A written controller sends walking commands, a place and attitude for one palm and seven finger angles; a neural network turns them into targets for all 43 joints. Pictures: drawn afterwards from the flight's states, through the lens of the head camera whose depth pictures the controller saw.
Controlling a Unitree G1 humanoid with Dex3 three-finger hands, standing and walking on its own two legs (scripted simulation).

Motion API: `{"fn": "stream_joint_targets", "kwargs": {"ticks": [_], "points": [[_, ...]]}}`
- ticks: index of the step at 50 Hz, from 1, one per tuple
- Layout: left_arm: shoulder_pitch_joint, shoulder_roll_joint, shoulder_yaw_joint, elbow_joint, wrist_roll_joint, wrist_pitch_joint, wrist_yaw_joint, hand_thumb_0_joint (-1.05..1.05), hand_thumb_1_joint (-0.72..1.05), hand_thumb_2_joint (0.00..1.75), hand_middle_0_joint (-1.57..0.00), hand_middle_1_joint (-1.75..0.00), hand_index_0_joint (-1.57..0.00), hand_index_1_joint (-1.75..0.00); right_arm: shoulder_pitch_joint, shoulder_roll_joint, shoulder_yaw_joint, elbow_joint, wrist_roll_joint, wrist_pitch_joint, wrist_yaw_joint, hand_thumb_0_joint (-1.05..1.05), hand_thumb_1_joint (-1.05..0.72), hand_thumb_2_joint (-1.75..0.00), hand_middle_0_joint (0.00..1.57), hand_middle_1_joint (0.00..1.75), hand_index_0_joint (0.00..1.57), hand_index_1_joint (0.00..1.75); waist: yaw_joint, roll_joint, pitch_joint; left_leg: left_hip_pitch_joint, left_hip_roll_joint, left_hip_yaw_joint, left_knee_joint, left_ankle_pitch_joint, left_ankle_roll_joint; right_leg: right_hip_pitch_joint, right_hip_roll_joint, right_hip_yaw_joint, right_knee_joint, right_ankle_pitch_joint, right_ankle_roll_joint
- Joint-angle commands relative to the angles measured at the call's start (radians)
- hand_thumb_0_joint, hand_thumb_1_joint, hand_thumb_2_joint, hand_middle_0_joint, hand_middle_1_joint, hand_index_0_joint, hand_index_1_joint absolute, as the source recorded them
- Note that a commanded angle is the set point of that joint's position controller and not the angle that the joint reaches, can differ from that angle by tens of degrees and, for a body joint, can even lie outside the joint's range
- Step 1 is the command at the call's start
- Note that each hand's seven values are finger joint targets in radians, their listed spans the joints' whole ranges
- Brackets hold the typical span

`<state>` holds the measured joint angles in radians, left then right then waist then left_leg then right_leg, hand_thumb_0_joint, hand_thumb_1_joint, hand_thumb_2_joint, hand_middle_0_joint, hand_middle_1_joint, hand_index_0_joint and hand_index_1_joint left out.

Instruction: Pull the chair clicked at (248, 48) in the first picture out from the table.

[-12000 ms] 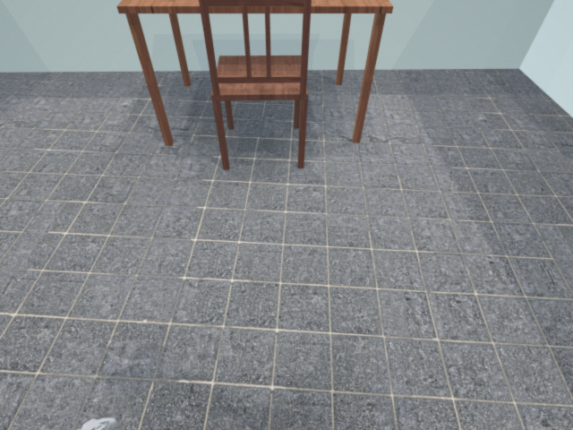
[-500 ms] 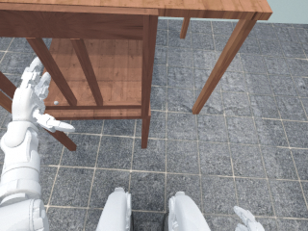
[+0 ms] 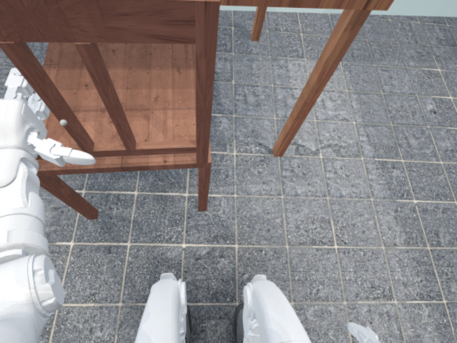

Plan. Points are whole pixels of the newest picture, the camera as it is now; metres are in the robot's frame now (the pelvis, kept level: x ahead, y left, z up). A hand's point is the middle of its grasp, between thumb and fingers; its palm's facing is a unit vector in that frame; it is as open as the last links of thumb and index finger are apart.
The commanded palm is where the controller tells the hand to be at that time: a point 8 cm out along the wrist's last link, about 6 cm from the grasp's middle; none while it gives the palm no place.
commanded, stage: push the fingers through the gap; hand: left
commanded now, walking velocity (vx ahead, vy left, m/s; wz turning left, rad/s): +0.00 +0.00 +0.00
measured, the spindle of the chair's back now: (59, 107) +0.50 +0.28 +0.03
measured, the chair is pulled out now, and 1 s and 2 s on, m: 0.00 0.00 0.02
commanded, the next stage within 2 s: hook a spindle and tug to test in 0.52 s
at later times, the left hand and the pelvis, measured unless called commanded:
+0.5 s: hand (67, 113) +0.48 +0.26 +0.04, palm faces +0.08 -1.00 -0.05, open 16.9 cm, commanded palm +0.47 +0.29 +0.04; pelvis +0.01 +0.01 +0.00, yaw +0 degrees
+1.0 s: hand (70, 114) +0.48 +0.26 +0.03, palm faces +0.08 -1.00 -0.04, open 15.2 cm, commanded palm +0.46 +0.29 +0.04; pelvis +0.01 +0.00 +0.00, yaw +0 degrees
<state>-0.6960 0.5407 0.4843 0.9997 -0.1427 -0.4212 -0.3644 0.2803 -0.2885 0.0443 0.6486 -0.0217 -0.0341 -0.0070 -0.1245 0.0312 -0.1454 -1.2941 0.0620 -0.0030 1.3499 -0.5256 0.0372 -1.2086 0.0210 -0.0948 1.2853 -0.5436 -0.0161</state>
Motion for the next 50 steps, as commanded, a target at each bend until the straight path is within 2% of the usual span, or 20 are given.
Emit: {"fn": "stream_joint_targets", "kwargs": {"ticks": [1, 5, 7, 10, 12, 13, 15, 18, 21, 25, 28, 30, 31, 37, 39, 42, 45, 46, 48, 50], "points": [[-0.374, 0.336, 0.068, -0.210, 0.003, -0.088, 0.010, 0.00, -0.50, 0.30, -0.06, -0.08, -0.06, -0.08, 0.139, -0.190, -0.069, -0.061, -0.006, -0.009, -0.010, 0.00, -0.90, -0.90, 0.20, 0.30, 0.20, 0.30, -0.003, 0.166, -0.525, 0.490, -0.017, -0.084, -0.144, 0.343, -0.011, 0.133, 0.015, 0.056, -0.163, 0.214, -0.019], [-0.417, 0.304, 0.036, -0.156, 0.001, -0.086, 0.008, 0.00, -0.50, 0.30, -0.06, -0.08, -0.06, -0.08, 0.145, -0.192, -0.066, -0.051, -0.004, 0.003, -0.009, 0.00, -0.90, -0.90, 0.20, 0.30, 0.20, 0.30, -0.033, 0.151, -0.483, 0.492, -0.012, -0.097, -0.148, 0.320, -0.009, 0.087, 0.018, 0.048, -0.170, 0.186, -0.018], [-0.420, 0.307, 0.034, -0.150, 0.006, -0.081, 0.007, 0.00, -0.50, 0.30, -0.06, -0.08, -0.06, -0.08, 0.148, -0.194, -0.066, -0.054, -0.005, 0.009, -0.007, 0.00, -0.90, -0.90, 0.20, 0.30, 0.20, 0.30, -0.026, 0.172, -0.507, 0.499, -0.014, -0.097, -0.147, 0.330, -0.011, 0.088, 0.016, 0.050, -0.167, 0.191, -0.018], [-0.374, 0.331, 0.064, -0.137, 0.005, -0.075, 0.005, 0.00, -0.50, 0.30, -0.06, -0.08, -0.06, -0.08, 0.158, -0.195, -0.066, -0.063, -0.007, 0.021, -0.004, 0.00, -0.90, -0.90, 0.20, 0.30, 0.20, 0.30, -0.015, 0.137, -0.525, 0.490, -0.015, -0.094, -0.144, 0.365, -0.009, 0.121, 0.019, 0.049, -0.160, 0.227, -0.017], [-0.357, 0.323, 0.057, -0.184, 0.008, -0.077, 0.006, 0.00, -0.50, 0.30, -0.06, -0.08, -0.06, -0.08, 0.156, -0.191, -0.070, -0.072, -0.006, 0.028, 0.001, 0.00, -0.90, -0.90, 0.20, 0.30, 0.20, 0.30, -0.005, 0.169, -0.556, 0.523, -0.013, -0.093, -0.149, 0.400, -0.013, 0.132, 0.017, 0.050, -0.161, 0.252, -0.018], [-0.368, 0.310, 0.042, -0.200, 0.008, -0.075, 0.007, 0.00, -0.50, 0.30, -0.06, -0.08, -0.06, -0.08, 0.154, -0.190, -0.070, -0.071, -0.005, 0.031, 0.004, 0.00, -0.90, -0.90, 0.20, 0.30, 0.20, 0.30, -0.009, 0.185, -0.552, 0.538, -0.010, -0.098, -0.154, 0.395, -0.016, 0.118, 0.019, 0.048, -0.164, 0.243, -0.018], [-0.382, 0.294, 0.036, -0.180, 0.004, -0.073, 0.015, 0.00, -0.50, 0.30, -0.06, -0.08, -0.06, -0.08, 0.157, -0.190, -0.070, -0.065, -0.004, 0.034, 0.002, 0.00, -0.90, -0.90, 0.20, 0.30, 0.20, 0.30, -0.027, 0.147, -0.509, 0.524, -0.009, -0.103, -0.156, 0.371, -0.012, 0.096, 0.021, 0.043, -0.170, 0.223, -0.016], [-0.373, 0.333, 0.074, -0.199, 0.005, -0.077, 0.029, 0.00, -0.50, 0.30, -0.06, -0.08, -0.06, -0.08, 0.162, -0.191, -0.071, -0.065, -0.006, 0.038, 0.000, 0.00, -0.90, -0.90, 0.20, 0.30, 0.20, 0.30, -0.013, 0.147, -0.535, 0.519, -0.010, -0.095, -0.155, 0.388, -0.013, 0.131, 0.019, 0.047, -0.168, 0.248, -0.014], [-0.373, 0.308, 0.051, -0.222, 0.015, -0.087, 0.034, 0.00, -0.50, 0.30, -0.06, -0.08, -0.06, -0.08, 0.161, -0.185, -0.071, -0.065, -0.008, 0.038, 0.004, 0.00, -0.90, -0.90, 0.20, 0.30, 0.20, 0.30, -0.012, 0.190, -0.546, 0.564, -0.010, -0.103, -0.160, 0.422, -0.019, 0.114, 0.019, 0.043, -0.166, 0.254, -0.018], [-0.381, 0.259, 0.015, -0.182, 0.010, -0.083, 0.036, 0.00, -0.50, 0.30, -0.06, -0.08, -0.06, -0.08, 0.159, -0.184, -0.071, -0.055, -0.006, 0.039, 0.002, 0.00, -0.90, -0.90, 0.20, 0.30, 0.20, 0.30, -0.034, 0.153, -0.494, 0.551, -0.008, -0.105, -0.163, 0.379, -0.016, 0.084, 0.021, 0.039, -0.177, 0.222, -0.016], [-0.356, 0.293, 0.047, -0.172, 0.011, -0.082, 0.039, 0.00, -0.50, 0.30, -0.06, -0.08, -0.06, -0.08, 0.157, -0.187, -0.071, -0.059, -0.007, 0.043, 0.001, 0.00, -0.90, -0.90, 0.20, 0.30, 0.20, 0.30, -0.017, 0.152, -0.510, 0.544, -0.011, -0.101, -0.167, 0.382, -0.018, 0.112, 0.019, 0.042, -0.178, 0.229, -0.017], [-0.371, 0.306, 0.051, -0.175, 0.014, -0.088, 0.040, 0.00, -0.50, 0.30, -0.06, -0.08, -0.06, -0.08, 0.157, -0.186, -0.068, -0.063, -0.007, 0.044, 0.000, 0.00, -0.90, -0.90, 0.20, 0.30, 0.20, 0.30, -0.020, 0.148, -0.510, 0.532, -0.012, -0.098, -0.160, 0.394, -0.015, 0.117, 0.020, 0.044, -0.168, 0.244, -0.017], [-0.382, 0.282, 0.028, -0.173, 0.016, -0.088, 0.039, 0.00, -0.50, 0.30, -0.06, -0.08, -0.06, -0.08, 0.151, -0.183, -0.067, -0.062, -0.006, 0.045, 0.001, 0.00, -0.90, -0.90, 0.20, 0.30, 0.20, 0.30, -0.027, 0.163, -0.506, 0.538, -0.011, -0.097, -0.161, 0.387, -0.016, 0.103, 0.019, 0.044, -0.172, 0.237, -0.015], [-0.386, 0.293, 0.039, -0.158, 0.009, -0.089, 0.034, 0.00, -0.50, 0.30, -0.17, -0.41, -0.17, -0.41, 0.153, -0.185, -0.068, -0.062, -0.006, 0.049, 0.000, 0.00, -0.90, -0.90, 0.20, 0.30, 0.20, 0.30, -0.030, 0.138, -0.504, 0.511, -0.013, -0.090, -0.149, 0.388, -0.011, 0.128, 0.020, 0.050, -0.172, 0.257, -0.014], [-0.387, 0.310, 0.046, -0.168, 0.011, -0.089, 0.029, 0.00, -0.50, 0.30, -0.20, -0.52, -0.20, -0.52, 0.150, -0.184, -0.066, -0.067, -0.005, 0.050, -0.001, 0.00, -0.90, -0.90, 0.20, 0.30, 0.20, 0.30, -0.024, 0.155, -0.524, 0.501, -0.015, -0.084, -0.145, 0.394, -0.011, 0.144, 0.019, 0.054, -0.164, 0.268, -0.015], [-0.362, 0.291, 0.039, -0.235, 0.006, -0.095, 0.029, 0.00, -0.50, 0.30, -0.25, -0.68, -0.25, -0.68, 0.154, -0.182, -0.074, -0.071, -0.007, 0.051, 0.003, 0.00, -0.90, -0.90, 0.20, 0.30, 0.20, 0.30, -0.011, 0.191, -0.586, 0.591, -0.011, -0.096, -0.148, 0.476, -0.019, 0.139, 0.019, 0.047, -0.161, 0.306, -0.017], [-0.326, 0.259, 0.027, -0.186, -0.007, -0.075, 0.026, 0.00, -0.50, 0.30, -0.31, -0.85, -0.31, -0.85, 0.150, -0.180, -0.070, -0.068, -0.002, 0.051, 0.004, 0.00, -0.90, -0.90, 0.20, 0.30, 0.20, 0.30, -0.027, 0.124, -0.517, 0.525, -0.013, -0.090, -0.153, 0.425, -0.011, 0.147, 0.021, 0.047, -0.173, 0.291, -0.012], [-0.336, 0.287, 0.047, -0.190, -0.004, -0.075, 0.029, 0.00, -0.50, 0.30, -0.32, -0.90, -0.32, -0.90, 0.148, -0.183, -0.070, -0.067, -0.001, 0.052, 0.001, 0.00, -0.90, -0.90, 0.20, 0.30, 0.20, 0.30, -0.017, 0.132, -0.515, 0.507, -0.013, -0.085, -0.152, 0.410, -0.011, 0.155, 0.020, 0.051, -0.171, 0.284, -0.012], [-0.369, 0.282, 0.035, -0.186, -0.001, -0.073, 0.032, 0.00, -0.39, 0.35, -0.36, -1.01, -0.36, -1.01, 0.144, -0.180, -0.069, -0.064, 0.000, 0.051, -0.001, 0.00, -0.90, -0.90, 0.20, 0.30, 0.20, 0.30, -0.026, 0.135, -0.492, 0.484, -0.014, -0.079, -0.153, 0.369, -0.009, 0.152, 0.019, 0.056, -0.179, 0.261, -0.011], [-0.405, 0.277, 0.021, -0.227, 0.003, -0.091, 0.037, 0.00, -0.28, 0.40, -0.39, -1.12, -0.39, -1.12, 0.144, -0.178, -0.069, -0.066, -0.003, 0.045, -0.002, 0.00, -0.90, -0.90, 0.20, 0.30, 0.20, 0.30, -0.026, 0.168, -0.517, 0.521, -0.014, -0.085, -0.156, 0.374, -0.011, 0.138, 0.019, 0.054, -0.174, 0.249, -0.015]]}}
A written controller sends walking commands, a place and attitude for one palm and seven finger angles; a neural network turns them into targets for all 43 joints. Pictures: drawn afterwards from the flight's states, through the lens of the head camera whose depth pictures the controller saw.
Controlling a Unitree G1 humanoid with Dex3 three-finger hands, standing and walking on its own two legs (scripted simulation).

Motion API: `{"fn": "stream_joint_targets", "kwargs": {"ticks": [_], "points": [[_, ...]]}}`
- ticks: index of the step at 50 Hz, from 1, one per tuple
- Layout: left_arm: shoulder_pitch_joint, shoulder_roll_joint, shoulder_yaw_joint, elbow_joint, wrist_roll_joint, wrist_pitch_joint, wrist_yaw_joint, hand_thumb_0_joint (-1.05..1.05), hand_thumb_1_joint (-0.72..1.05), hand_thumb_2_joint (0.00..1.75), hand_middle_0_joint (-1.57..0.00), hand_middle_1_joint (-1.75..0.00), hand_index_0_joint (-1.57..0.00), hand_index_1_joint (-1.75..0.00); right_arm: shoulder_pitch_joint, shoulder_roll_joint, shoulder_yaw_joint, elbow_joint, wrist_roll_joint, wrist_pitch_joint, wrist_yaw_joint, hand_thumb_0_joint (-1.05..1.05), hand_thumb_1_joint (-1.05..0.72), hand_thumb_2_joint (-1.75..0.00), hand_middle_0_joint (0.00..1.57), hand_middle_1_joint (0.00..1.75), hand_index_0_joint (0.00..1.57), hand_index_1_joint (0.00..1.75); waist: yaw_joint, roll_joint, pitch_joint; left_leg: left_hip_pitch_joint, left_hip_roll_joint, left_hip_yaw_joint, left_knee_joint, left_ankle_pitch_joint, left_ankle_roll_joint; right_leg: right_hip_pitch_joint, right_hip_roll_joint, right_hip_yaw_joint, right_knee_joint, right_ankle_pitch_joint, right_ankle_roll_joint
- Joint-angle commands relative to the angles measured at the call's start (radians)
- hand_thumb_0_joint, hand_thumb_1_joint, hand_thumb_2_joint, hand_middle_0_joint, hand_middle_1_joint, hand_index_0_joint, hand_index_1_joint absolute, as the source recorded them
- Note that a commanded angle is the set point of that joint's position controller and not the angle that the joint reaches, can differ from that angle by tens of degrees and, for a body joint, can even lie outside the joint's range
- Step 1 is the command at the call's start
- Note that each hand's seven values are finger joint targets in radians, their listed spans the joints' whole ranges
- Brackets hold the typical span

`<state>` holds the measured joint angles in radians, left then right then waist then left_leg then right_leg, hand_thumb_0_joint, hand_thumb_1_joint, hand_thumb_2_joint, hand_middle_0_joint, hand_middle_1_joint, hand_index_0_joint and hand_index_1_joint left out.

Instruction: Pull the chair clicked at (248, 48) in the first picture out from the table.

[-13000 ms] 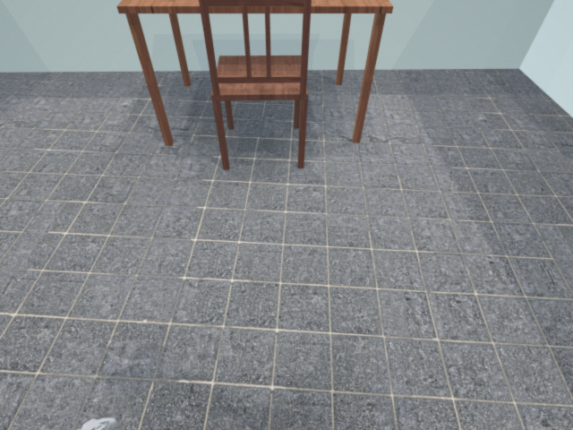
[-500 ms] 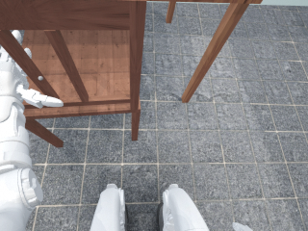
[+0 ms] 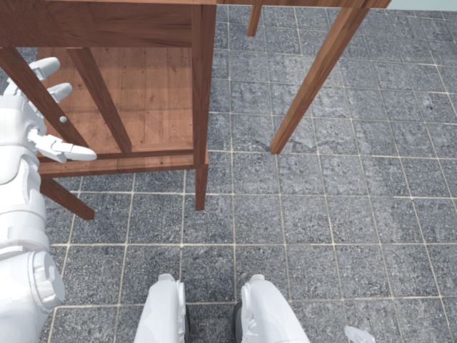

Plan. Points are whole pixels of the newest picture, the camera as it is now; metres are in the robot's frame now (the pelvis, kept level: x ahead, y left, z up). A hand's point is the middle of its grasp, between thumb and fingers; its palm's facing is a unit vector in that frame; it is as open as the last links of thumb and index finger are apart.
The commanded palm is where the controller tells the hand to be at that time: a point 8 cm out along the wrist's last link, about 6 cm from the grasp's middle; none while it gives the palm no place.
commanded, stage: hook a spindle and tug to test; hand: left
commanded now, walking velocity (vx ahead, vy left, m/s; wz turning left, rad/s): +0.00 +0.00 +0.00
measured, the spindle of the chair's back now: (52, 111) +0.49 +0.28 +0.02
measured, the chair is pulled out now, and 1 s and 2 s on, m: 0.00 0.02 0.15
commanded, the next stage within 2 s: step backward, pulling the chair out in 1.12 s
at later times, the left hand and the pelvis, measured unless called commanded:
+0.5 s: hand (63, 117) +0.47 +0.26 +0.03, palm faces +0.09 -1.00 -0.04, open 5.5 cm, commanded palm +0.45 +0.29 +0.04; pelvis +0.00 +0.00 +0.00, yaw +0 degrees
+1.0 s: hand (62, 129) +0.45 +0.25 +0.03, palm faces +0.08 -1.00 -0.04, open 4.8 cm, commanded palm +0.42 +0.29 +0.04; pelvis +0.01 +0.01 +0.01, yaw -1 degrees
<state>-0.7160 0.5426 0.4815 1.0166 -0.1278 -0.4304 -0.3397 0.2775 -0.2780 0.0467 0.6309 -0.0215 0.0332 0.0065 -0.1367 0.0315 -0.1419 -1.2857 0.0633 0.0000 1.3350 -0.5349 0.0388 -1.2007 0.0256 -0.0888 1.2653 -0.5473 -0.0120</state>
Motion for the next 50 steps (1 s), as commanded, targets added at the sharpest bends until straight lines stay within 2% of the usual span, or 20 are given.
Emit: {"fn": "stream_joint_targets", "kwargs": {"ticks": [1, 3, 4, 6, 8, 10, 14, 16, 18, 20, 21, 27, 28, 34, 36, 38, 44, 46, 49, 50], "points": [[-0.373, 0.285, 0.037, -0.256, -0.012, -0.088, 0.016, 0.00, -0.22, 0.42, -0.41, -1.18, -0.41, -1.18, 0.147, -0.190, -0.072, -0.047, -0.004, -0.024, -0.015, 0.00, -0.90, -0.90, 0.20, 0.30, 0.20, 0.30, -0.005, 0.177, -0.542, 0.534, -0.016, -0.092, -0.145, 0.395, -0.016, 0.136, 0.015, 0.045, -0.156, 0.255, -0.020], [-0.346, 0.291, 0.046, -0.214, -0.010, -0.088, 0.018, 0.00, -0.11, 0.47, -0.45, -1.29, -0.45, -1.29, 0.148, -0.190, -0.072, -0.042, -0.004, -0.024, -0.016, 0.00, -0.90, -0.90, 0.20, 0.30, 0.20, 0.30, -0.012, 0.141, -0.522, 0.510, -0.015, -0.088, -0.139, 0.390, -0.014, 0.139, 0.016, 0.047, -0.157, 0.260, -0.018], [-0.361, 0.269, 0.027, -0.203, -0.012, -0.085, 0.015, 0.00, -0.05, 0.49, -0.46, -1.34, -0.46, -1.34, 0.147, -0.187, -0.069, -0.040, -0.004, -0.025, -0.016, 0.00, -0.90, -0.90, 0.20, 0.30, 0.20, 0.30, -0.019, 0.139, -0.513, 0.483, -0.018, -0.082, -0.133, 0.378, -0.010, 0.144, 0.015, 0.051, -0.157, 0.261, -0.016], [-0.373, 0.277, 0.030, -0.182, -0.009, -0.084, 0.011, 0.00, 0.06, 0.54, -0.50, -1.45, -0.50, -1.45, 0.149, -0.192, -0.069, -0.038, -0.004, -0.025, -0.017, 0.00, -0.90, -0.90, 0.20, 0.30, 0.20, 0.30, -0.020, 0.148, -0.498, 0.488, -0.015, -0.088, -0.137, 0.364, -0.012, 0.120, 0.015, 0.046, -0.154, 0.239, -0.019], [-0.351, 0.278, 0.029, -0.183, -0.007, -0.081, 0.010, 0.00, 0.17, 0.59, -0.50, -1.45, -0.50, -1.45, 0.146, -0.192, -0.069, -0.046, -0.003, -0.024, -0.016, 0.00, -0.90, -0.90, 0.20, 0.30, 0.20, 0.30, -0.007, 0.173, -0.508, 0.504, -0.016, -0.089, -0.146, 0.364, -0.016, 0.118, 0.014, 0.044, -0.154, 0.230, -0.022], [-0.371, 0.256, 0.012, -0.208, -0.012, -0.084, 0.011, 0.00, 0.28, 0.64, -0.50, -1.45, -0.50, -1.45, 0.145, -0.190, -0.070, -0.048, -0.003, -0.025, -0.016, 0.00, -0.90, -0.90, 0.20, 0.30, 0.20, 0.30, -0.015, 0.163, -0.520, 0.517, -0.016, -0.094, -0.144, 0.376, -0.013, 0.116, 0.014, 0.044, -0.153, 0.238, -0.020], [-0.353, 0.298, 0.049, -0.175, -0.008, -0.075, 0.020, 0.00, 0.51, 0.73, -0.50, -1.45, -0.50, -1.45, 0.148, -0.193, -0.070, -0.047, -0.002, -0.021, -0.018, 0.00, -0.90, -0.90, 0.20, 0.30, 0.20, 0.30, -0.011, 0.123, -0.510, 0.464, -0.017, -0.083, -0.137, 0.352, -0.010, 0.145, 0.015, 0.051, -0.155, 0.239, -0.016], [-0.379, 0.287, 0.030, -0.177, -0.001, -0.081, 0.020, 0.00, 0.62, 0.78, -0.50, -1.45, -0.50, -1.45, 0.148, -0.192, -0.066, -0.045, -0.003, -0.022, -0.017, 0.00, -0.90, -0.90, 0.20, 0.30, 0.20, 0.30, -0.016, 0.156, -0.500, 0.479, -0.016, -0.088, -0.141, 0.347, -0.014, 0.115, 0.014, 0.046, -0.151, 0.221, -0.019], [-0.366, 0.300, 0.046, -0.182, -0.005, -0.084, 0.020, 0.00, 0.73, 0.83, -0.50, -1.45, -0.50, -1.45, 0.148, -0.194, -0.068, -0.049, -0.004, -0.021, -0.017, 0.00, -0.90, -0.90, 0.20, 0.30, 0.20, 0.30, -0.012, 0.139, -0.517, 0.473, -0.017, -0.085, -0.136, 0.352, -0.011, 0.135, 0.016, 0.051, -0.152, 0.233, -0.018], [-0.380, 0.295, 0.040, -0.156, -0.008, -0.083, 0.013, 0.00, 0.84, 0.88, -0.50, -1.45, -0.50, -1.45, 0.148, -0.193, -0.064, -0.046, -0.003, -0.023, -0.020, 0.00, -0.90, -0.90, 0.20, 0.30, 0.20, 0.30, -0.025, 0.114, -0.499, 0.434, -0.018, -0.081, -0.127, 0.332, -0.005, 0.139, 0.017, 0.054, -0.149, 0.231, -0.016], [-0.394, 0.312, 0.048, -0.168, -0.007, -0.086, 0.010, 0.00, 0.90, 0.90, -0.50, -1.45, -0.50, -1.45, 0.147, -0.194, -0.063, -0.046, -0.003, -0.022, -0.021, 0.00, -0.90, -0.90, 0.20, 0.30, 0.20, 0.30, -0.019, 0.135, -0.507, 0.437, -0.017, -0.081, -0.128, 0.333, -0.007, 0.139, 0.016, 0.054, -0.147, 0.227, -0.017], [-0.320, 0.308, 0.058, -0.214, -0.019, -0.084, -0.007, 0.00, 0.90, 0.90, -0.50, -1.45, -0.50, -1.45, 0.147, -0.194, -0.069, -0.057, -0.003, -0.021, -0.015, 0.00, -0.90, -0.90, 0.20, 0.30, 0.20, 0.30, 0.005, 0.172, -0.561, 0.506, -0.017, -0.087, -0.135, 0.401, -0.014, 0.150, 0.015, 0.048, -0.145, 0.268, -0.020], [-0.283, 0.311, 0.069, -0.202, -0.024, -0.074, -0.008, 0.00, 0.90, 0.90, -0.50, -1.45, -0.50, -1.45, 0.145, -0.194, -0.069, -0.061, -0.001, -0.019, -0.015, 0.00, -0.90, -0.90, 0.20, 0.30, 0.20, 0.30, 0.009, 0.147, -0.550, 0.494, -0.016, -0.087, -0.138, 0.402, -0.013, 0.162, 0.017, 0.047, -0.147, 0.275, -0.020], [-0.200, 0.306, 0.089, -0.248, -0.029, -0.052, 0.015, 0.00, 0.90, 0.90, -0.50, -1.45, -0.50, -1.45, 0.140, -0.189, -0.072, -0.073, 0.001, -0.021, -0.011, 0.00, -0.90, -0.90, 0.20, 0.30, 0.20, 0.30, 0.019, 0.117, -0.528, 0.463, -0.016, -0.075, -0.149, 0.400, -0.010, 0.197, 0.016, 0.049, -0.153, 0.295, -0.014], [-0.184, 0.323, 0.102, -0.290, -0.027, -0.061, 0.018, 0.00, 0.90, 0.90, -0.50, -1.45, -0.50, -1.45, 0.136, -0.189, -0.071, -0.080, 0.001, -0.021, -0.008, 0.00, -0.90, -0.90, 0.20, 0.30, 0.20, 0.30, 0.030, 0.148, -0.541, 0.481, -0.015, -0.073, -0.151, 0.423, -0.014, 0.203, 0.016, 0.051, -0.147, 0.308, -0.017], [-0.118, 0.283, 0.086, -0.299, -0.035, -0.055, 0.017, 0.00, 0.90, 0.90, -0.50, -1.45, -0.50, -1.45, 0.132, -0.184, -0.075, -0.089, 0.003, -0.023, -0.003, 0.00, -0.90, -0.90, 0.20, 0.30, 0.20, 0.30, 0.036, 0.135, -0.534, 0.496, -0.015, -0.076, -0.163, 0.443, -0.017, 0.214, 0.018, 0.045, -0.151, 0.321, -0.018], [-0.039, 0.263, 0.094, -0.349, -0.055, -0.055, 0.019, 0.00, 0.90, 0.90, -0.50, -1.45, -0.50, -1.45, 0.126, -0.183, -0.082, -0.097, 0.007, -0.033, -0.002, 0.00, -0.90, -0.90, 0.20, 0.30, 0.20, 0.30, 0.043, 0.114, -0.519, 0.503, -0.015, -0.074, -0.173, 0.467, -0.019, 0.233, 0.019, 0.045, -0.155, 0.343, -0.017], [-0.062, 0.222, 0.057, -0.386, -0.056, -0.060, 0.022, 0.00, 0.90, 0.90, -0.50, -1.45, -0.50, -1.45, 0.122, -0.179, -0.082, -0.095, 0.007, -0.038, -0.001, 0.00, -0.90, -0.90, 0.20, 0.30, 0.20, 0.30, 0.034, 0.153, -0.516, 0.543, -0.012, -0.080, -0.177, 0.494, -0.024, 0.202, 0.015, 0.040, -0.156, 0.341, -0.016], [-0.010, 0.196, 0.045, -0.410, -0.065, -0.059, 0.025, 0.00, 0.90, 0.90, -0.50, -1.45, -0.50, -1.45, 0.119, -0.178, -0.088, -0.097, 0.009, -0.045, -0.001, 0.00, -0.90, -0.90, 0.20, 0.30, 0.20, 0.30, 0.041, 0.145, -0.512, 0.575, -0.010, -0.085, -0.188, 0.513, -0.031, 0.200, 0.015, 0.036, -0.164, 0.336, -0.017], [-0.035, 0.172, 0.021, -0.429, -0.067, -0.065, 0.024, 0.00, 0.90, 0.90, -0.50, -1.45, -0.50, -1.45, 0.118, -0.177, -0.088, -0.094, 0.008, -0.049, -0.001, 0.00, -0.90, -0.90, 0.20, 0.30, 0.20, 0.30, 0.030, 0.157, -0.511, 0.595, -0.008, -0.090, -0.185, 0.526, -0.031, 0.178, 0.015, 0.033, -0.163, 0.332, -0.018]]}}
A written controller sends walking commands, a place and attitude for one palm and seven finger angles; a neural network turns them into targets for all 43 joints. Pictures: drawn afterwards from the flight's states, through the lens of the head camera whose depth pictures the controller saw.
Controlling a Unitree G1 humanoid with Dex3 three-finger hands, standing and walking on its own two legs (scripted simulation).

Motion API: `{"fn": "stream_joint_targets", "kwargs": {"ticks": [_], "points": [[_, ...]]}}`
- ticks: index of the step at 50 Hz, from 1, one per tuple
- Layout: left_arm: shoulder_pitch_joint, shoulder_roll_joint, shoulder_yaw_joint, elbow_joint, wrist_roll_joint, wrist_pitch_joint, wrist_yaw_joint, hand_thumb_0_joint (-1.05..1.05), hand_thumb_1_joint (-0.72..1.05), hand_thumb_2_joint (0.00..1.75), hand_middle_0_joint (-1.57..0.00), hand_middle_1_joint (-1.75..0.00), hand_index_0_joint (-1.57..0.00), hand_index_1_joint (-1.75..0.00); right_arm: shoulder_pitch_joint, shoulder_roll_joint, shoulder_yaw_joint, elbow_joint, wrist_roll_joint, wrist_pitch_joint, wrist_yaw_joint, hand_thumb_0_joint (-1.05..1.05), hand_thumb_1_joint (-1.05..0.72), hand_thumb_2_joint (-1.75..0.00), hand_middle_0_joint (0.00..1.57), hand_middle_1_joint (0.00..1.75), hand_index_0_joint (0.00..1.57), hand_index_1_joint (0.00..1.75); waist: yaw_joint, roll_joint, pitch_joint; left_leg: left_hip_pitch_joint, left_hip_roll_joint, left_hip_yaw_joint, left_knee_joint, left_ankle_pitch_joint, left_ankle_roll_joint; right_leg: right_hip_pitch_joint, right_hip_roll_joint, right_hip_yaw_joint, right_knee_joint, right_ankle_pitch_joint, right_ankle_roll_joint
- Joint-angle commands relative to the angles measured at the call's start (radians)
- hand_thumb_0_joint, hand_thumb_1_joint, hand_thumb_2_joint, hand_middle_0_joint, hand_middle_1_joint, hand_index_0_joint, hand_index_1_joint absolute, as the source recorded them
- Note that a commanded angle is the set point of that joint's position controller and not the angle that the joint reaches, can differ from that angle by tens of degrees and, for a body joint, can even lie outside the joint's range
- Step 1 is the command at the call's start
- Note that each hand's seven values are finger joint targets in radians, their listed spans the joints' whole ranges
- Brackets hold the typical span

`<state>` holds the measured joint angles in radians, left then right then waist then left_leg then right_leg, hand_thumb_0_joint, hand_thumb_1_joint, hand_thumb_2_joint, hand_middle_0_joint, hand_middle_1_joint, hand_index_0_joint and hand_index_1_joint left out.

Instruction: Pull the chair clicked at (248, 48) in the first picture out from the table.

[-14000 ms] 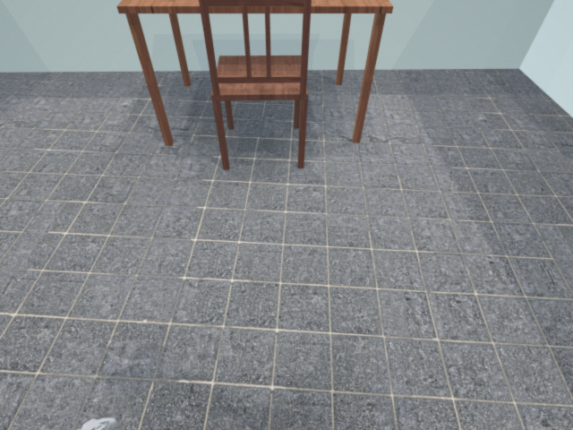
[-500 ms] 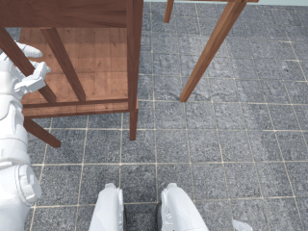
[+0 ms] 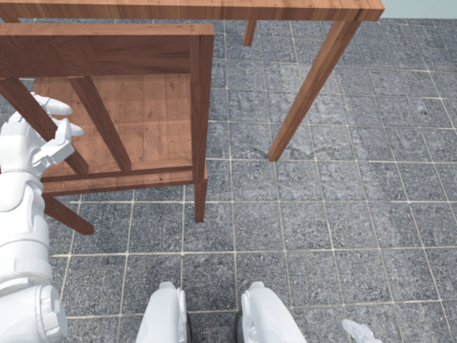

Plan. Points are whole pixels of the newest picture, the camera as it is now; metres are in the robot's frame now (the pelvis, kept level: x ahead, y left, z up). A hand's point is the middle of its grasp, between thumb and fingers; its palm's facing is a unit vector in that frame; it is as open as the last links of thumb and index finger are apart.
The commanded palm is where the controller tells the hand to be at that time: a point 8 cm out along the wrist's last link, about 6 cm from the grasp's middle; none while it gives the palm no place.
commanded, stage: hook a spindle and tug to test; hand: left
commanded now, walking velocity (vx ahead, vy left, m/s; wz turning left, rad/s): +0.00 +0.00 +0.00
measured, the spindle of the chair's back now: (52, 134) +0.46 +0.28 +0.01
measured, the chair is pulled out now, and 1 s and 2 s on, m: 0.02 0.15 0.26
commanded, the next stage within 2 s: step backward, pulling the chair out in 0.12 s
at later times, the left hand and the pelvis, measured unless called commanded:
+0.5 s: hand (71, 154) +0.41 +0.23 +0.04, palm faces +0.28 -0.95 -0.14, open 5.1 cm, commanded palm +0.40 +0.27 +0.04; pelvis +0.01 +0.00 +0.09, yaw +3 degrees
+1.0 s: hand (107, 213) +0.32 +0.17 +0.04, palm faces +0.21 -0.96 -0.18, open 5.0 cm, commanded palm +0.32 +0.22 +0.04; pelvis -0.05 -0.02 +0.10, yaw +3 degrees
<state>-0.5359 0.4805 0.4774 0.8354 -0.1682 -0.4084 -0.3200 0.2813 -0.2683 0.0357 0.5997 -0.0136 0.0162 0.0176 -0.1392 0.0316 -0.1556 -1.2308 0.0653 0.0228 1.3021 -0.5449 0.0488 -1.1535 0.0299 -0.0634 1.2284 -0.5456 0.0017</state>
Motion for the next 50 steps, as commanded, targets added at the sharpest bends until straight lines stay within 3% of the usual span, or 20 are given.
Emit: {"fn": "stream_joint_targets", "kwargs": {"ticks": [1, 2, 4, 8, 10, 11, 12, 13, 15, 17, 19, 20, 21, 25, 32, 36, 40, 46, 49, 50], "points": [[-0.200, 0.244, 0.034, -0.257, -0.025, -0.088, 0.007, 0.00, 0.90, 0.90, -0.50, -1.45, -0.50, -1.45, 0.117, -0.189, -0.080, -0.058, 0.001, -0.034, -0.013, 0.00, -0.90, -0.90, 0.20, 0.30, 0.20, 0.30, 0.040, 0.151, -0.500, 0.557, -0.007, -0.116, -0.158, 0.548, -0.046, 0.132, 0.010, 0.006, -0.130, 0.327, -0.031], [-0.174, 0.236, 0.032, -0.267, -0.027, -0.089, 0.009, 0.00, 0.90, 0.90, -0.50, -1.45, -0.50, -1.45, 0.116, -0.188, -0.082, -0.062, 0.000, -0.035, -0.013, 0.00, -0.90, -0.90, 0.20, 0.30, 0.20, 0.30, 0.047, 0.157, -0.507, 0.568, -0.007, -0.119, -0.163, 0.554, -0.050, 0.134, 0.010, 0.005, -0.131, 0.321, -0.032], [-0.192, 0.220, 0.019, -0.256, -0.030, -0.090, 0.013, 0.00, 0.90, 0.90, -0.50, -1.45, -0.50, -1.45, 0.111, -0.185, -0.081, -0.052, 0.001, -0.039, -0.016, 0.00, -0.90, -0.90, 0.20, 0.30, 0.20, 0.30, 0.032, 0.115, -0.485, 0.532, -0.012, -0.109, -0.157, 0.522, -0.042, 0.153, 0.010, 0.009, -0.136, 0.335, -0.029], [-0.257, 0.213, 0.003, -0.231, -0.023, -0.108, 0.016, 0.00, 0.90, 0.90, -0.50, -1.45, -0.50, -1.45, 0.104, -0.184, -0.077, -0.038, -0.003, -0.047, -0.023, 0.00, -0.90, -0.90, 0.20, 0.30, 0.20, 0.30, 0.024, 0.135, -0.461, 0.523, -0.015, -0.111, -0.152, 0.485, -0.044, 0.126, 0.007, 0.009, -0.132, 0.305, -0.032], [-0.259, 0.220, 0.002, -0.242, -0.019, -0.116, 0.015, 0.00, 0.90, 0.90, -0.50, -1.45, -0.50, -1.45, 0.105, -0.185, -0.077, -0.038, -0.004, -0.049, -0.026, 0.00, -0.90, -0.90, 0.20, 0.30, 0.20, 0.30, 0.032, 0.158, -0.481, 0.546, -0.015, -0.114, -0.148, 0.520, -0.046, 0.120, 0.006, 0.010, -0.126, 0.313, -0.036], [-0.332, 0.214, -0.018, -0.267, -0.019, -0.119, 0.017, 0.00, 0.90, 0.90, -0.50, -1.45, -0.50, -1.45, 0.101, -0.184, -0.076, -0.033, -0.002, -0.051, -0.028, 0.00, -0.90, -0.90, 0.20, 0.30, 0.20, 0.30, 0.018, 0.177, -0.489, 0.575, -0.012, -0.121, -0.152, 0.518, -0.050, 0.104, 0.004, 0.009, -0.131, 0.306, -0.034], [-0.460, 0.503, 0.004, -0.408, 0.151, -0.015, 0.185, 0.00, 0.90, 0.90, -0.50, -1.45, -0.50, -1.45, 0.137, -0.160, -0.073, -0.091, 0.047, 0.007, -0.055, 0.00, -0.90, -0.90, 0.20, 0.30, 0.20, 0.30, 0.119, 0.312, -0.769, 0.921, -0.007, -0.084, -0.359, 0.466, -0.049, 0.515, -0.064, 0.098, -0.308, 0.362, -0.061], [-0.450, 0.389, -0.070, -0.448, 0.152, 0.043, 0.260, 0.00, 0.90, 0.90, -0.50, -1.45, -0.50, -1.45, 0.146, -0.138, -0.079, -0.120, 0.060, 0.005, -0.080, 0.00, -0.90, -0.90, 0.20, 0.30, 0.20, 0.30, 0.084, 0.323, -0.721, 1.012, -0.019, -0.087, -0.411, 0.533, -0.055, 0.550, -0.051, 0.080, -0.351, 0.484, -0.057], [-0.320, 0.273, -0.133, -0.271, 0.174, 0.159, 0.347, 0.00, 0.90, 0.90, -0.50, -1.45, -0.50, -1.45, 0.137, -0.141, -0.076, -0.094, 0.065, 0.029, -0.108, 0.00, -0.90, -0.90, 0.20, 0.30, 0.20, 0.30, 0.057, 0.217, -0.582, 0.954, 0.006, -0.115, -0.438, 0.606, -0.039, 0.527, -0.050, 0.070, -0.382, 0.536, -0.036], [-0.301, 0.212, -0.176, -0.075, 0.182, 0.218, 0.395, 0.00, 0.90, 0.90, -0.50, -1.45, -0.50, -1.45, 0.142, -0.142, -0.064, -0.054, 0.063, 0.054, -0.123, 0.00, -0.90, -0.90, 0.20, 0.30, 0.20, 0.30, 0.048, 0.110, -0.386, 0.791, 0.036, -0.137, -0.484, 0.571, -0.014, 0.585, -0.064, 0.071, -0.422, 0.537, -0.015], [-0.370, 0.184, -0.205, 0.084, 0.186, 0.223, 0.428, 0.00, 0.90, 0.90, -0.50, -1.45, -0.50, -1.45, 0.145, -0.152, -0.056, -0.020, 0.063, 0.064, -0.125, 0.00, -0.90, -0.90, 0.20, 0.30, 0.20, 0.30, 0.037, 0.053, -0.283, 0.734, 0.053, -0.142, -0.531, 0.530, -0.004, 0.640, -0.088, 0.083, -0.470, 0.559, -0.002], [-0.419, 0.206, -0.201, 0.094, 0.194, 0.210, 0.440, 0.00, 0.90, 0.90, -0.50, -1.45, -0.50, -1.45, 0.147, -0.158, -0.059, -0.007, 0.064, 0.065, -0.128, 0.00, -0.90, -0.90, 0.20, 0.30, 0.20, 0.30, 0.042, 0.111, -0.290, 0.773, 0.055, -0.139, -0.552, 0.581, -0.010, 0.666, -0.102, 0.090, -0.489, 0.594, -0.006], [-0.432, 0.189, -0.215, 0.132, 0.192, 0.202, 0.444, 0.00, 0.90, 0.90, -0.50, -1.45, -0.50, -1.45, 0.148, -0.158, -0.057, 0.005, 0.065, 0.063, -0.128, 0.00, -0.90, -0.90, 0.20, 0.30, 0.20, 0.30, 0.043, 0.143, -0.274, 0.805, 0.064, -0.147, -0.570, 0.644, -0.011, 0.676, -0.106, 0.092, -0.502, 0.620, -0.003], [-0.435, 0.141, -0.252, 0.164, 0.182, 0.178, 0.436, 0.00, 0.90, 0.90, -0.50, -1.45, -0.50, -1.45, 0.141, -0.162, -0.067, 0.041, 0.067, 0.048, -0.130, 0.00, -0.90, -0.90, 0.20, 0.30, 0.20, 0.30, 0.058, 0.221, -0.277, 0.942, 0.107, -0.188, -0.620, 0.867, -0.010, 0.692, -0.100, 0.094, -0.540, 0.616, 0.000], [-0.371, 0.061, -0.297, 0.122, 0.162, 0.154, 0.414, 0.00, 0.90, 0.90, -0.50, -1.45, -0.50, -1.45, 0.100, -0.156, -0.084, 0.060, 0.071, 0.022, -0.134, 0.00, -0.90, -0.90, 0.20, 0.30, 0.20, 0.30, 0.073, 0.172, -0.299, 1.008, 0.147, -0.209, -0.687, 0.887, -0.009, 0.756, -0.094, 0.103, -0.567, 0.576, -0.003], [-0.331, 0.050, -0.300, 0.093, 0.156, 0.150, 0.417, 0.00, 0.90, 0.90, -0.50, -1.45, -0.50, -1.45, 0.076, -0.152, -0.090, 0.061, 0.074, 0.014, -0.140, 0.00, -0.90, -0.90, 0.20, 0.30, 0.20, 0.30, 0.079, 0.143, -0.308, 0.997, 0.152, -0.194, -0.709, 0.807, -0.005, 0.803, -0.104, 0.115, -0.582, 0.592, -0.006], [-0.350, 0.072, -0.298, 0.089, 0.143, 0.147, 0.430, 0.00, 0.90, 0.90, -0.50, -1.45, -0.50, -1.45, 0.052, -0.159, -0.090, 0.065, 0.082, 0.000, -0.149, 0.00, -0.90, -0.90, 0.20, 0.30, 0.20, 0.30, 0.077, 0.097, -0.266, 0.907, 0.130, -0.169, -0.732, 0.582, -0.008, 0.839, -0.126, 0.138, -0.624, 0.557, -0.011], [-0.384, 0.072, -0.327, 0.110, 0.133, 0.138, 0.454, 0.00, 0.90, 0.90, -0.50, -1.45, -0.50, -1.45, 0.033, -0.158, -0.081, 0.083, 0.094, -0.039, -0.157, 0.00, -0.90, -0.90, 0.20, 0.30, 0.20, 0.30, 0.071, 0.056, -0.209, 0.881, 0.074, -0.138, -0.727, 0.326, -0.022, 0.805, -0.178, 0.183, -0.718, 0.374, -0.024], [-0.383, 0.057, -0.352, 0.110, 0.127, 0.129, 0.461, 0.00, 0.90, 0.90, -0.50, -1.45, -0.50, -1.45, 0.022, -0.153, -0.075, 0.088, 0.099, -0.062, -0.158, 0.00, -0.90, -0.90, 0.20, 0.30, 0.20, 0.30, 0.070, -0.008, -0.167, 0.902, 0.035, -0.107, -0.702, 0.205, -0.033, 0.768, -0.222, 0.231, -0.804, 0.255, -0.034], [-0.381, 0.082, -0.341, 0.103, 0.126, 0.127, 0.466, 0.00, 0.90, 0.90, -0.50, -1.45, -0.50, -1.45, 0.023, -0.164, -0.078, 0.090, 0.100, -0.066, -0.162, 0.00, -0.90, -0.90, 0.20, 0.30, 0.20, 0.30, 0.071, -0.003, -0.161, 0.920, 0.024, -0.097, -0.694, 0.180, -0.038, 0.752, -0.235, 0.247, -0.825, 0.237, -0.039]]}}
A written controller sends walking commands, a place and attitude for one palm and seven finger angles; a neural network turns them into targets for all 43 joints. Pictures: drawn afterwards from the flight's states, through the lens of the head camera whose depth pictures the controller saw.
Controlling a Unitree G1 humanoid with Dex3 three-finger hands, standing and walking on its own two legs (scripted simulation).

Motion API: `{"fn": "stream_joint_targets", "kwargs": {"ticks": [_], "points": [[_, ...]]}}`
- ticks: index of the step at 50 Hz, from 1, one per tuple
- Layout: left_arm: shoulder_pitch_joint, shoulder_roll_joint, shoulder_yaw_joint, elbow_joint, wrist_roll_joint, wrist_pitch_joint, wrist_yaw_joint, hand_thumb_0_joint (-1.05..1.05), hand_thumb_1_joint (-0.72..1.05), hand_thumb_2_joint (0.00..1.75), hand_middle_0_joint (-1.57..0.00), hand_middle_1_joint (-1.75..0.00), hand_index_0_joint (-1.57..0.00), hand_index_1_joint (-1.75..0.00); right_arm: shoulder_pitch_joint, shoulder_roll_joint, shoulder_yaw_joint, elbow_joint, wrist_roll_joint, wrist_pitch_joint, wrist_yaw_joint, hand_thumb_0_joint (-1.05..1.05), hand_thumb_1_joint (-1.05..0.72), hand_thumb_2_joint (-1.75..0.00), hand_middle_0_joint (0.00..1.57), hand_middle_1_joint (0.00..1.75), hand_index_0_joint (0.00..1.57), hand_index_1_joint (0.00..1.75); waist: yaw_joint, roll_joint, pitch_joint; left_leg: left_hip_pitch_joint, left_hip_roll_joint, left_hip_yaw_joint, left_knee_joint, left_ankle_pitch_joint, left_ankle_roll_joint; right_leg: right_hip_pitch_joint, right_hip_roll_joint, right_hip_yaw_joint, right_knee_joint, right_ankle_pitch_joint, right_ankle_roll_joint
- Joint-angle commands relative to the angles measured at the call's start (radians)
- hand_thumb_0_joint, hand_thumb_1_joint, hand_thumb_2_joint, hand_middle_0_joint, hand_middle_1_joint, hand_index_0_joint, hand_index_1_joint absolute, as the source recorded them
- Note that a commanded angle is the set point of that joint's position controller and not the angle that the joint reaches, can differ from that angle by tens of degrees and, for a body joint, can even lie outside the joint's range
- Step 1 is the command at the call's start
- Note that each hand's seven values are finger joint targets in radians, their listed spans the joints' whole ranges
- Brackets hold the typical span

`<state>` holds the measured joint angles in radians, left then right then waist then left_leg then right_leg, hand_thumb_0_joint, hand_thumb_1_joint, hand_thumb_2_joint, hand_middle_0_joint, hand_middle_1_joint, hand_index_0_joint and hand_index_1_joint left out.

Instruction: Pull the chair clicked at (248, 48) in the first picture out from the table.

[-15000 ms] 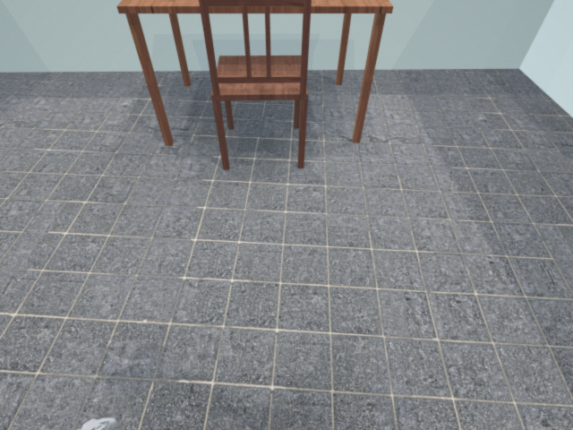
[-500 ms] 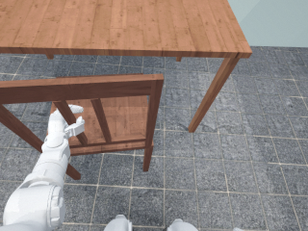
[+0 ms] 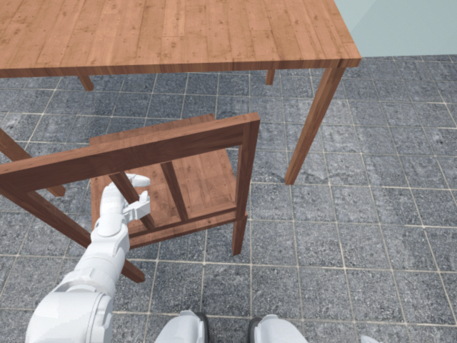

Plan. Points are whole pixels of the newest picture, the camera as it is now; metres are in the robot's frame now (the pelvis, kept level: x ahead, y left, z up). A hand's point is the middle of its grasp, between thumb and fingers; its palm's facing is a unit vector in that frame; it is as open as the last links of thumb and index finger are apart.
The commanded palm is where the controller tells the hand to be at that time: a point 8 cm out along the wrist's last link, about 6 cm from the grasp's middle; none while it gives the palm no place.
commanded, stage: step backward, pulling the chair out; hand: left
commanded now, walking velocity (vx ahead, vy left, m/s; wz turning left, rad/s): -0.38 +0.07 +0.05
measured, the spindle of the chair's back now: (136, 202) +0.39 +0.20 -0.09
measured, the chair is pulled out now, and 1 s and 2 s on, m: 0.15 0.26 0.41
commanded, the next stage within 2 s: none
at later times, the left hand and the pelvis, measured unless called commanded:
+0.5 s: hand (137, 237) +0.31 +0.18 -0.07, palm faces +0.16 -0.96 -0.22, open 5.2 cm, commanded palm +0.31 +0.22 -0.06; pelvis -0.03 -0.01 +0.00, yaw +1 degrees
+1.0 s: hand (136, 258) +0.27 +0.17 -0.06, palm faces +0.14 -0.97 -0.22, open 5.2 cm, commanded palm +0.27 +0.22 -0.06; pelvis -0.09 -0.01 +0.00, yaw +2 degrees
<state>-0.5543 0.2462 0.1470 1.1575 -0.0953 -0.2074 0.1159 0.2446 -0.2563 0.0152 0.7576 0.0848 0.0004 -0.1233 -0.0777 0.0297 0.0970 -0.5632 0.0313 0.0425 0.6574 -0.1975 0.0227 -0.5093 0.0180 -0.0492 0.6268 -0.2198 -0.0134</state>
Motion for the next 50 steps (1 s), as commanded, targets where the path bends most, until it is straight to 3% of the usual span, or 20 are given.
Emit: {"fn": "stream_joint_targets", "kwargs": {"ticks": [1, 6, 10, 13, 16, 19, 21, 22, 24, 26, 28, 29, 32, 36, 38, 40, 43, 45, 48, 50], "points": [[-0.360, 0.296, -0.028, -0.220, 0.052, -0.074, 0.031, 0.00, 0.90, 0.90, -0.50, -1.45, -0.50, -1.45, 0.055, -0.168, -0.051, -0.064, 0.002, -0.056, -0.020, 0.00, -0.90, -0.90, 0.20, 0.30, 0.20, 0.30, 0.012, -0.012, -0.409, 0.257, 0.055, -0.115, -0.055, -0.169, -0.015, 0.113, -0.231, 0.228, -0.231, -0.095, -0.024], [-0.301, 0.243, -0.057, -0.225, 0.050, -0.080, 0.029, 0.00, 0.90, 0.90, -0.50, -1.45, -0.50, -1.45, 0.031, -0.169, -0.044, -0.068, 0.000, -0.068, -0.028, 0.00, -0.90, -0.90, 0.20, 0.30, 0.20, 0.30, 0.026, 0.008, -0.387, 0.275, 0.104, -0.170, -0.155, -0.100, 0.009, 0.124, -0.155, 0.140, -0.160, -0.123, 0.003], [-0.278, 0.217, -0.066, -0.261, 0.050, -0.082, 0.025, 0.00, 0.90, 0.90, -0.50, -1.45, -0.50, -1.45, 0.004, -0.173, -0.041, -0.082, -0.010, -0.070, -0.034, 0.00, -0.90, -0.90, 0.20, 0.30, 0.20, 0.30, 0.048, 0.124, -0.372, 0.247, 0.175, -0.256, -0.248, -0.138, 0.049, 0.131, -0.090, 0.100, -0.024, -0.181, 0.000], [-0.278, 0.193, -0.079, -0.285, 0.051, -0.080, 0.017, 0.00, 0.90, 0.90, -0.50, -1.45, -0.50, -1.45, -0.003, -0.159, -0.036, -0.083, -0.021, -0.070, -0.032, 0.00, -0.90, -0.90, 0.20, 0.30, 0.20, 0.30, 0.051, 0.142, -0.381, 0.271, 0.199, -0.257, -0.229, -0.020, 0.053, 0.141, -0.085, 0.096, 0.024, -0.105, -0.005], [-0.255, 0.218, -0.059, -0.275, 0.059, -0.073, 0.017, 0.00, 0.90, 0.90, -0.50, -1.45, -0.50, -1.45, -0.013, -0.154, -0.038, -0.088, -0.026, -0.067, -0.033, 0.00, -0.90, -0.90, 0.20, 0.30, 0.20, 0.30, 0.050, 0.118, -0.343, 0.189, 0.188, -0.239, -0.221, -0.102, 0.047, 0.177, -0.095, 0.118, 0.006, -0.129, -0.016], [-0.243, 0.231, -0.059, -0.274, 0.061, -0.081, 0.023, 0.00, 0.90, 0.90, -0.50, -1.45, -0.50, -1.45, -0.007, -0.144, -0.041, -0.098, -0.023, -0.074, -0.030, 0.00, -0.90, -0.90, 0.20, 0.30, 0.20, 0.30, 0.043, 0.015, -0.306, 0.141, 0.105, -0.178, -0.120, -0.303, 0.015, 0.132, -0.167, 0.231, -0.125, -0.250, -0.054], [-0.216, 0.260, -0.047, -0.256, 0.067, -0.084, 0.032, 0.00, 0.90, 0.90, -0.50, -1.45, -0.50, -1.45, 0.030, -0.145, -0.048, -0.079, -0.021, -0.080, -0.028, 0.00, -0.90, -0.90, 0.20, 0.30, 0.20, 0.30, 0.037, -0.123, -0.325, 0.222, -0.001, -0.101, 0.099, -0.299, -0.042, 0.048, -0.317, 0.386, -0.315, -0.302, -0.116], [-0.197, 0.250, -0.056, -0.253, 0.070, -0.077, 0.034, 0.00, 0.90, 0.90, -0.50, -1.45, -0.50, -1.45, 0.031, -0.134, -0.046, -0.064, -0.022, -0.081, -0.023, 0.00, -0.90, -0.90, 0.20, 0.30, 0.20, 0.30, 0.044, -0.148, -0.358, 0.253, -0.024, -0.083, 0.186, -0.242, -0.054, 0.071, -0.382, 0.407, -0.341, -0.192, -0.139], [-0.196, 0.242, -0.055, -0.269, 0.071, -0.062, 0.029, 0.00, 0.90, 0.90, -0.50, -1.45, -0.50, -1.45, 0.006, -0.124, -0.034, -0.058, -0.027, -0.082, -0.015, 0.00, -0.90, -0.90, 0.20, 0.30, 0.20, 0.30, 0.046, -0.147, -0.388, 0.202, -0.030, -0.111, 0.187, -0.249, -0.056, 0.205, -0.397, 0.340, -0.274, 0.156, -0.145], [-0.190, 0.245, -0.047, -0.269, 0.072, -0.046, 0.028, 0.00, 0.90, 0.90, -0.50, -1.45, -0.50, -1.45, 0.008, -0.137, -0.030, -0.042, -0.026, -0.078, -0.019, 0.00, -0.90, -0.90, 0.20, 0.30, 0.20, 0.30, 0.037, -0.120, -0.373, 0.229, -0.009, -0.129, 0.008, -0.166, -0.054, 0.242, -0.361, 0.256, -0.188, 0.320, -0.107], [-0.193, 0.217, -0.063, -0.282, 0.075, -0.050, 0.024, 0.00, 0.90, 0.90, -0.50, -1.45, -0.50, -1.45, 0.002, -0.165, -0.041, -0.047, -0.028, -0.072, -0.028, 0.00, -0.90, -0.90, 0.20, 0.30, 0.20, 0.30, 0.048, -0.022, -0.382, 0.258, 0.075, -0.184, -0.161, 0.144, -0.020, 0.254, -0.217, 0.145, -0.080, 0.337, -0.020], [-0.210, 0.203, -0.069, -0.285, 0.070, -0.053, 0.021, 0.00, 0.90, 0.90, -0.50, -1.45, -0.50, -1.45, -0.003, -0.167, -0.045, -0.056, -0.027, -0.066, -0.028, 0.00, -0.90, -0.90, 0.20, 0.30, 0.20, 0.30, 0.058, -0.018, -0.393, 0.269, 0.126, -0.211, -0.161, 0.241, -0.002, 0.253, -0.165, 0.116, -0.054, 0.308, 0.004], [-0.287, 0.157, -0.100, -0.343, 0.073, -0.062, 0.012, 0.00, 0.90, 0.90, -0.50, -1.45, -0.50, -1.45, -0.041, -0.147, -0.035, -0.083, -0.038, -0.051, -0.026, 0.00, -0.90, -0.90, 0.20, 0.30, 0.20, 0.30, 0.062, 0.197, -0.393, 0.262, 0.224, -0.280, -0.238, 0.226, 0.054, 0.188, -0.091, 0.067, 0.110, -0.019, 0.013], [-0.276, 0.171, -0.070, -0.304, 0.088, -0.066, 0.012, 0.00, 0.90, 0.90, -0.50, -1.45, -0.50, -1.45, -0.007, -0.141, -0.048, -0.058, -0.049, -0.053, -0.019, 0.00, -0.90, -0.90, 0.20, 0.30, 0.20, 0.30, 0.058, 0.131, -0.425, 0.385, 0.237, -0.259, -0.116, 0.539, 0.052, 0.174, -0.089, 0.079, 0.047, 0.060, 0.004], [-0.309, 0.187, -0.066, -0.309, 0.095, -0.081, 0.007, 0.00, 0.90, 0.90, -0.50, -1.45, -0.50, -1.45, 0.001, -0.146, -0.054, -0.051, -0.048, -0.053, -0.016, 0.00, -0.90, -0.90, 0.20, 0.30, 0.20, 0.30, 0.042, 0.142, -0.445, 0.353, 0.209, -0.213, -0.094, 0.505, 0.021, 0.233, -0.108, 0.086, 0.011, 0.247, -0.003], [-0.293, 0.263, -0.016, -0.267, 0.090, -0.080, 0.008, 0.00, 0.90, 0.90, -0.50, -1.45, -0.50, -1.45, -0.006, -0.149, -0.066, -0.051, -0.036, -0.050, -0.025, 0.00, -0.90, -0.90, 0.20, 0.30, 0.20, 0.30, 0.042, 0.084, -0.477, 0.253, 0.171, -0.186, -0.065, 0.329, -0.010, 0.304, -0.147, 0.131, 0.000, 0.338, -0.021], [-0.313, 0.302, -0.022, -0.263, 0.079, -0.084, 0.015, 0.00, 0.90, 0.90, -0.50, -1.45, -0.50, -1.45, 0.000, -0.133, -0.063, -0.055, -0.022, -0.066, -0.024, 0.00, -0.90, -0.90, 0.20, 0.30, 0.20, 0.30, 0.027, -0.050, -0.443, 0.225, 0.021, -0.097, 0.072, -0.137, -0.055, 0.189, -0.306, 0.301, -0.215, 0.113, -0.075], [-0.270, 0.335, -0.002, -0.236, 0.073, -0.070, 0.023, 0.00, 0.90, 0.90, -0.50, -1.45, -0.50, -1.45, -0.001, -0.137, -0.063, -0.043, -0.017, -0.075, -0.024, 0.00, -0.90, -0.90, 0.20, 0.30, 0.20, 0.30, 0.044, -0.117, -0.436, 0.231, -0.036, -0.090, 0.193, -0.282, -0.066, 0.164, -0.388, 0.357, -0.323, -0.036, -0.116], [-0.301, 0.279, -0.029, -0.259, 0.071, -0.048, 0.017, 0.00, 0.90, 0.90, -0.50, -1.45, -0.50, -1.45, 0.004, -0.138, -0.034, -0.023, -0.022, -0.081, -0.018, 0.00, -0.90, -0.90, 0.20, 0.30, 0.20, 0.30, 0.030, -0.133, -0.429, 0.261, -0.020, -0.110, 0.037, -0.227, -0.052, 0.205, -0.342, 0.225, -0.252, 0.098, -0.077], [-0.285, 0.266, -0.033, -0.240, 0.065, -0.042, 0.016, 0.00, 0.90, 0.90, -0.50, -1.45, -0.50, -1.45, -0.005, -0.177, -0.039, -0.029, -0.020, -0.084, -0.029, 0.00, -0.90, -0.90, 0.20, 0.30, 0.20, 0.30, 0.037, -0.061, -0.373, 0.249, 0.052, -0.182, -0.158, -0.085, -0.012, 0.184, -0.203, 0.122, -0.173, -0.004, -0.005]]}}
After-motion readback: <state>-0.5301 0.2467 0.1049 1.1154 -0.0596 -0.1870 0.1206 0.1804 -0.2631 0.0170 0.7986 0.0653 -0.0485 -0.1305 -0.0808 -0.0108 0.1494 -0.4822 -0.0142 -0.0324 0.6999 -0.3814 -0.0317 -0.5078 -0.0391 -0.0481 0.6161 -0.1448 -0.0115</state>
